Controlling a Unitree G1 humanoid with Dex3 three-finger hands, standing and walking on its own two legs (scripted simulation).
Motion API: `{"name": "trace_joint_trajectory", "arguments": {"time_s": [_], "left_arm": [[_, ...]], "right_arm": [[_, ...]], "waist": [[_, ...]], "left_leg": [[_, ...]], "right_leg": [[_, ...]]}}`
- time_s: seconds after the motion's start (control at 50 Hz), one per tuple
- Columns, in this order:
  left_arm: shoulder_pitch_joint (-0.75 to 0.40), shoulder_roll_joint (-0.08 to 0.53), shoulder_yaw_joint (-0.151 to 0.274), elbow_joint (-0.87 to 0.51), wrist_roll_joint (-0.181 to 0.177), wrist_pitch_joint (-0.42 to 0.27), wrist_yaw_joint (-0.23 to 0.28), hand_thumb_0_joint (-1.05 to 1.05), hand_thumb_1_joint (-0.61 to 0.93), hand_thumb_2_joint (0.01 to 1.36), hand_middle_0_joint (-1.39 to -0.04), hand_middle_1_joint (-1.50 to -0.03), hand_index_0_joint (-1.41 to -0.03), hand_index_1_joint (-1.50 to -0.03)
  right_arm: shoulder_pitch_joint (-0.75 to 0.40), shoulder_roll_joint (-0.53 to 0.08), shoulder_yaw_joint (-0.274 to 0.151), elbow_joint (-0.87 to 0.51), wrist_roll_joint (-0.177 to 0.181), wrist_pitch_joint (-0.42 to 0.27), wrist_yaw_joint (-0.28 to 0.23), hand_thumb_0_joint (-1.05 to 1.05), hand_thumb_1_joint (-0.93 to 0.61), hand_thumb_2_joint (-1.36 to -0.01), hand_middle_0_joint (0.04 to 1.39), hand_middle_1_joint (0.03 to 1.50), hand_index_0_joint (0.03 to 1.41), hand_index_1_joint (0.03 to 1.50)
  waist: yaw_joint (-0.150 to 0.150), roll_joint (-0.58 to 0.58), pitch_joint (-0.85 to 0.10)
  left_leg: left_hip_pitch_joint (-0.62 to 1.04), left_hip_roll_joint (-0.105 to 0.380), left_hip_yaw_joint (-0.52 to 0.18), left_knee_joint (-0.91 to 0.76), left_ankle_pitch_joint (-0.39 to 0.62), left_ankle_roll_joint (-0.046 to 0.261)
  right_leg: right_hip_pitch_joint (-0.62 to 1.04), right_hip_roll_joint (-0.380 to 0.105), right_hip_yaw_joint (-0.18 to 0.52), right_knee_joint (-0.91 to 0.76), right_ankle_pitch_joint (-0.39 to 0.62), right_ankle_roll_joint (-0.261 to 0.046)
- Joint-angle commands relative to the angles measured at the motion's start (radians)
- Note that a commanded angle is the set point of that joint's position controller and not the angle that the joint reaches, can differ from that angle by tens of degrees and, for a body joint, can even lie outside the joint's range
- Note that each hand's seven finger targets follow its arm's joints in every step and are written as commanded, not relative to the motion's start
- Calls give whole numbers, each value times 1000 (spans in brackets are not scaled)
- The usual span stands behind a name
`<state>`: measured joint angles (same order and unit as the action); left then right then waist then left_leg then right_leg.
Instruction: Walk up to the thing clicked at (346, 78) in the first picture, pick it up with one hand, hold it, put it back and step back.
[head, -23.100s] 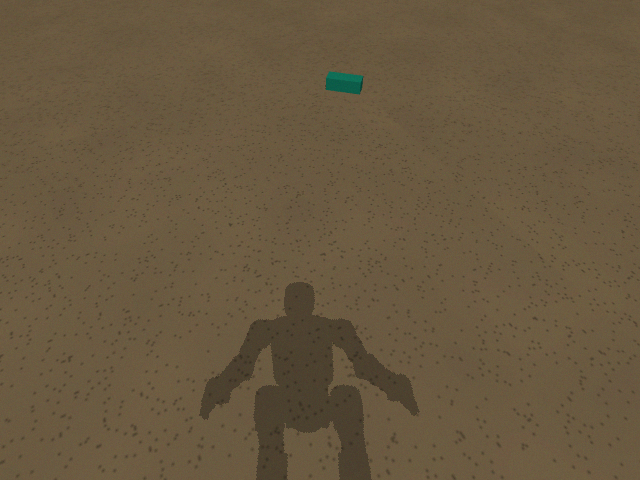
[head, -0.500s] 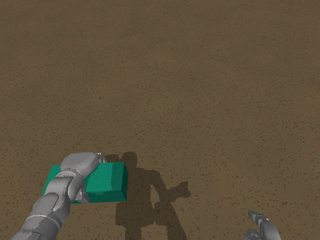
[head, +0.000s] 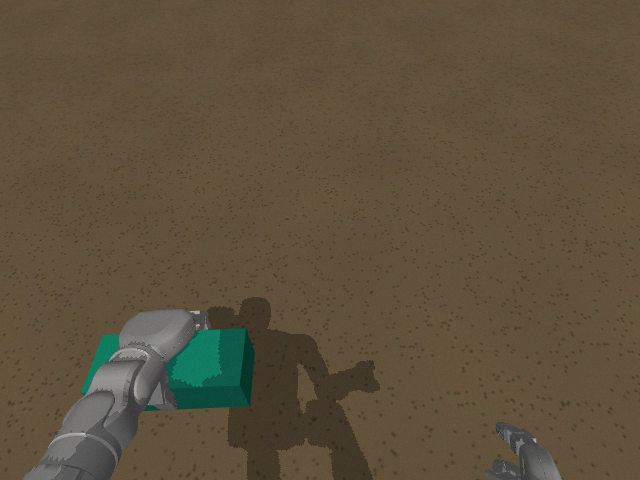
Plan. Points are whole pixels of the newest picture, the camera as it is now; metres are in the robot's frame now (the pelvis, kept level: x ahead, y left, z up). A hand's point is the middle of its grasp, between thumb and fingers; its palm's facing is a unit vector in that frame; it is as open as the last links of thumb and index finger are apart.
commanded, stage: crouch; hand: left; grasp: from above
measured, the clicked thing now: (176, 370) +0.29 +0.22 -0.08
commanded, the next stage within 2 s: lower in 1.80 s
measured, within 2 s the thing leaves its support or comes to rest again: neither
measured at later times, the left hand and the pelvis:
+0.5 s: hand (203, 393) +0.32 +0.24 -0.26, palm faces -0.42 +0.05 -0.91, open 11.2 cm; pelvis -0.04 +0.01 -0.14, yaw +1 degrees
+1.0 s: hand (225, 413) +0.35 +0.25 -0.47, palm faces -0.44 +0.03 -0.90, open 11.2 cm; pelvis -0.08 +0.01 -0.32, yaw -2 degrees
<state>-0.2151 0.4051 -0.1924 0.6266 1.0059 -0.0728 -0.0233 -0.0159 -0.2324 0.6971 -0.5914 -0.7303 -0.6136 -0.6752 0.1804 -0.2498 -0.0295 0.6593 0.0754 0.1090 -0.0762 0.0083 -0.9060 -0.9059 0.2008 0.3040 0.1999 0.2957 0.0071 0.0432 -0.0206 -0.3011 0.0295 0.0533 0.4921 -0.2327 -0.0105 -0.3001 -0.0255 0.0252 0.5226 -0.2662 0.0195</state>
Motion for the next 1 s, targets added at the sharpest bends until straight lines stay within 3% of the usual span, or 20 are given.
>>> {"name": "trace_joint_trajectory", "arguments": {"time_s": [0.0, 0.04, 0.1, 0.16, 0.22, 0.26, 0.28, 0.34, 0.44, 0.48, 0.66, 0.7, 0.72, 0.74, 0.82, 0.84, 0.88, 0.9, 0.94, 0.98], "left_arm": [[-295, 171, 98, -97, 32, -33, 103, 0, 599, 1070, -1015, -828, -985, -862], [-280, 152, 95, -26, 56, -36, 149, 0, 596, 1065, -1019, -812, -985, -850], [-391, 169, 98, 27, 96, -36, 221, 0, 613, 1060, -1010, -845, -988, -870], [-436, 135, 82, 114, 127, -30, 285, 0, 637, 1096, -1034, -853, -1006, -884], [-493, 113, 68, 218, 146, -27, 331, 0, 647, 1025, -1021, -851, -1014, -861], [-503, 117, 76, 298, 164, -23, 356, 0, 612, 1027, -1031, -796, -1005, -826], [-515, 135, 90, 300, 170, -22, 370, 0, 598, 1036, -1016, -803, -990, -832], [-594, 177, 117, 301, 185, -24, 398, 0, 608, 1070, -1020, -837, -995, -865], [-666, 235, 158, 329, 205, -22, 430, 0, 620, 1102, -1024, -866, -1001, -892], [-697, 224, 158, 331, 197, -19, 433, 0, 604, 1072, -988, -883, -980, -894], [-752, 244, 174, 446, 182, -32, 394, 0, 648, 1144, -1001, -932, -995, -941], [-825, 260, 176, 395, 188, -56, 393, 0, 661, 1124, -1006, -925, -1004, -929], [-799, 298, 198, 420, 202, -62, 398, 0, 677, 1104, -1006, -924, -1012, -920], [-802, 271, 174, 439, 207, -69, 400, 0, 689, 1095, -1012, -920, -1021, -914], [-839, 346, 235, 425, 236, -88, 434, 0, 677, 1113, -998, -921, -1006, -915], [-873, 360, 236, 390, 243, -93, 442, 0, 668, 1116, -996, -917, -1001, -914], [-899, 335, 222, 433, 249, -94, 454, 0, 654, 1117, -986, -928, -992, -924], [-865, 345, 240, 474, 252, -87, 461, 0, 649, 1117, -976, -934, -984, -927], [-924, 371, 248, 415, 248, -91, 466, 0, 630, 1097, -954, -928, -966, -917], [-884, 333, 229, 486, 250, -82, 463, 0, 616, 1087, -951, -918, -962, -909]], "right_arm": [[-53, -122, -46, -120, -11, -28, 2, 0, -899, -905, 200, 300, 200, 300], [-42, -127, -53, -109, -21, -21, 9, 0, -899, -905, 200, 300, 200, 300], [-6, -139, -68, -79, -37, -19, 19, 0, -900, -905, 200, 300, 200, 300], [40, -138, -81, -67, -51, -21, 32, 0, -899, -905, 200, 300, 200, 300], [64, -152, -95, -59, -64, -34, 43, 0, -902, -904, 199, 300, 200, 300], [78, -158, -100, -57, -69, -43, 47, 0, -903, -905, 199, 300, 200, 300], [81, -158, -103, -57, -72, -47, 48, 0, -903, -905, 199, 300, 200, 300], [88, -165, -106, -50, -85, -63, 51, 0, -905, -906, 199, 300, 200, 300], [103, -173, -114, -32, -103, -93, 42, 0, -907, -906, 199, 300, 200, 300], [111, -176, -116, -24, -111, -102, 42, 0, -904, -905, 199, 300, 200, 300], [137, -193, -111, 16, -130, -141, 60, 0, -898, -903, 200, 300, 200, 300], [135, -187, -104, 21, -133, -151, 67, 0, -898, -903, 200, 300, 200, 300], [133, -197, -106, 22, -134, -153, 70, 0, -898, -903, 200, 300, 200, 300], [130, -185, -94, 21, -136, -159, 77, 0, -898, -902, 200, 300, 200, 300], [152, -200, -85, 43, -151, -172, 98, 0, -895, -902, 200, 300, 200, 300], [145, -197, -84, 47, -154, -173, 102, 0, -896, -903, 200, 300, 200, 300], [153, -190, -80, 63, -162, -177, 109, 0, -898, -904, 200, 300, 200, 300], [154, -202, -85, 63, -166, -179, 113, 0, -897, -903, 200, 300, 200, 300], [150, -199, -86, 66, -171, -183, 120, 0, -896, -903, 200, 300, 200, 300], [150, -205, -90, 66, -174, -184, 126, 0, -898, -904, 200, 300, 200, 300]], "waist": [[-22, -62, -188], [-29, -86, -204], [-46, -46, -301], [-60, -58, -345], [-76, -39, -381], [-82, -44, -413], [-65, -33, -447], [-78, 7, -523], [-93, 45, -631], [-108, 55, -649], [-147, 29, -686], [-151, 73, -749], [-142, 77, -747], [-155, 74, -733], [-146, 153, -829], [-137, 176, -841], [-172, 149, -794], [-166, 140, -785], [-150, 201, -825], [-164, 175, -809]], "left_leg": [[66, -43, -4, 16, 144, 23], [23, -45, -7, 70, 143, 21], [-48, -42, -7, 195, 174, 16], [-175, -43, -10, 323, 146, 18], [-295, -32, -25, 438, 106, 17], [-391, -34, -28, 517, 74, 25], [-429, -37, -30, 544, 56, 22], [-541, -33, -39, 648, 8, 27], [-732, -33, -47, 806, -115, 29], [-779, -25, -65, 835, -167, 25], [-988, -20, -117, 1016, -308, 25], [-1004, -22, -121, 1062, -306, 23], [-1013, -21, -127, 1075, -318, 20], [-1052, -24, -122, 1104, -323, 23], [-1018, -18, -138, 1173, -229, 15], [-1036, -19, -136, 1181, -251, 11], [-1106, -18, -121, 1228, -273, 19], [-1115, -19, -125, 1238, -272, 19], [-1104, -17, -118, 1256, -281, 14], [-1128, -16, -114, 1285, -289, 17]], "right_leg": [[-57, 43, -20, -37, 143, -28], [-90, 43, -23, 10, 142, -27], [-185, 45, -22, 126, 179, -26], [-299, 45, -24, 232, 158, -28], [-449, 50, -34, 345, 103, -37], [-519, 48, -35, 413, 75, -38], [-532, 48, -39, 449, 61, -40], [-654, 49, -46, 561, 18, -44], [-841, 50, -54, 722, -86, -52], [-908, 46, -60, 772, -130, -54], [-1172, 45, -93, 972, -258, -58], [-1216, 46, -95, 1021, -256, -61], [-1246, 44, -98, 1042, -272, -62], [-1267, 46, -99, 1058, -273, -61], [-1347, 42, -112, 1160, -212, -63], [-1365, 43, -115, 1177, -231, -66], [-1388, 47, -117, 1183, -234, -60], [-1405, 42, -118, 1198, -234, -59], [-1430, 45, -119, 1230, -246, -66], [-1445, 47, -125, 1241, -250, -62]]}}
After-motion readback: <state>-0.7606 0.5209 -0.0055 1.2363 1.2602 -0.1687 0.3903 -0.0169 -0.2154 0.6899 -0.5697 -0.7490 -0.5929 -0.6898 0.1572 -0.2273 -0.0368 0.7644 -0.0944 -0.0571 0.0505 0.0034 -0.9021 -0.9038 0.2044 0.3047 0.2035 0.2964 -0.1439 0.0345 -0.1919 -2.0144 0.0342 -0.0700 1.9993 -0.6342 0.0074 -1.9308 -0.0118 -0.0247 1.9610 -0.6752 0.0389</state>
